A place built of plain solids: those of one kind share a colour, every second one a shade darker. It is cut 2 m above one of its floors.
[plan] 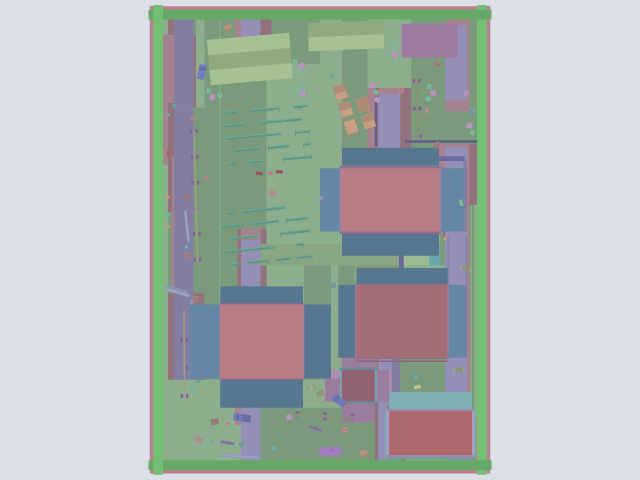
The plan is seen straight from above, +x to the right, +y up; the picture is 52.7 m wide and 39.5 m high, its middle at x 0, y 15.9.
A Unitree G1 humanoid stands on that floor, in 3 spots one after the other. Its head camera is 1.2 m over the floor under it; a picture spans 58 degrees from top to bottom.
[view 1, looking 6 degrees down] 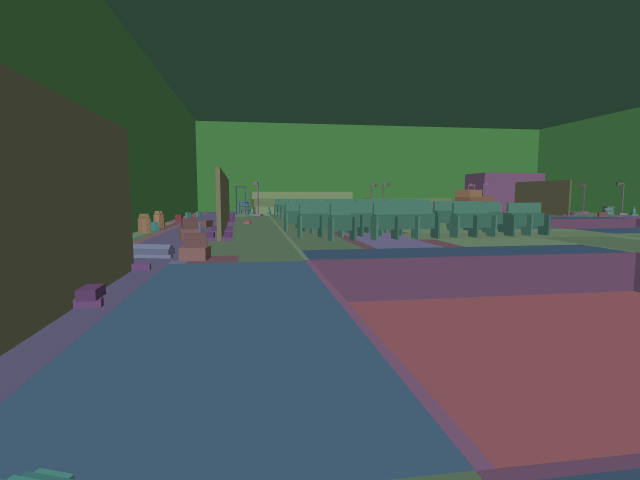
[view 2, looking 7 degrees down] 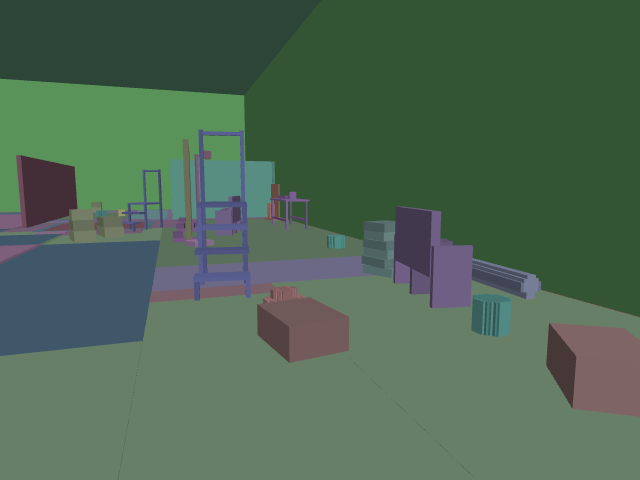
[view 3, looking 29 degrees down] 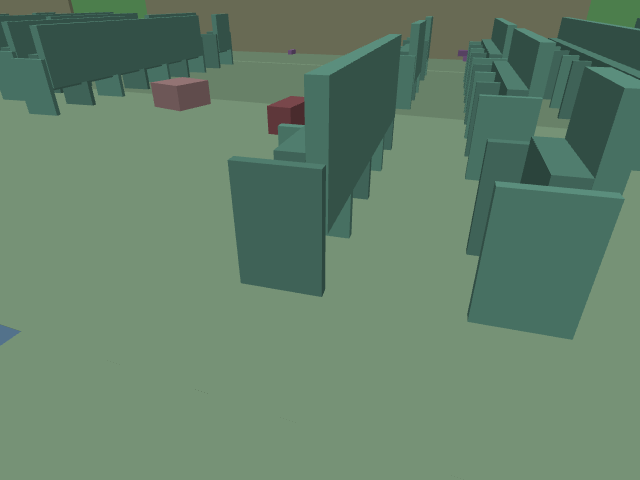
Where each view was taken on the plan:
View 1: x -9.25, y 2.85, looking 81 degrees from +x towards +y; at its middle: floor_ground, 11.48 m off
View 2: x -11.75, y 1.85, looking -19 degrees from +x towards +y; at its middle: floor_ground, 9.85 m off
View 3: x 0.85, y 23.45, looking -159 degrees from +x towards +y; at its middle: seatrow_rows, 1.85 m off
